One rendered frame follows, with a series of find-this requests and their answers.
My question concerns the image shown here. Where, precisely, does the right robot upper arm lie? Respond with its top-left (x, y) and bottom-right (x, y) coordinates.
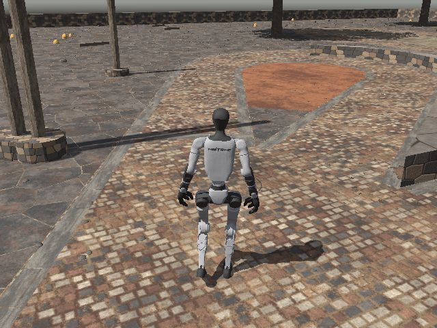
top-left (234, 138), bottom-right (252, 177)

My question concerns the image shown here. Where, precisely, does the right robot forearm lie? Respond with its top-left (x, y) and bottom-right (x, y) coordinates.
top-left (244, 167), bottom-right (258, 199)

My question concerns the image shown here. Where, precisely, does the left robot forearm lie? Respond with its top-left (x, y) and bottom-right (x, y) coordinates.
top-left (179, 165), bottom-right (193, 193)

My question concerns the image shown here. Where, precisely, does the left robot hand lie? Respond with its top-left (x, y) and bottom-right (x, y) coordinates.
top-left (178, 190), bottom-right (193, 206)

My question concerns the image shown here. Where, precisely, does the left robot upper arm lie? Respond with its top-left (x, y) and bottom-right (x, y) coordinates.
top-left (186, 137), bottom-right (206, 175)

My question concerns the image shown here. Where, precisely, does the robot right shin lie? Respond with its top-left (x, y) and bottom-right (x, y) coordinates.
top-left (225, 225), bottom-right (236, 269)

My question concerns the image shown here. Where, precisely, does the right robot hand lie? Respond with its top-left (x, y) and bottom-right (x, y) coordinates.
top-left (244, 196), bottom-right (259, 214)

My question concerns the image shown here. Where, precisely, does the robot right foot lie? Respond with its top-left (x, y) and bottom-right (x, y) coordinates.
top-left (223, 262), bottom-right (232, 279)

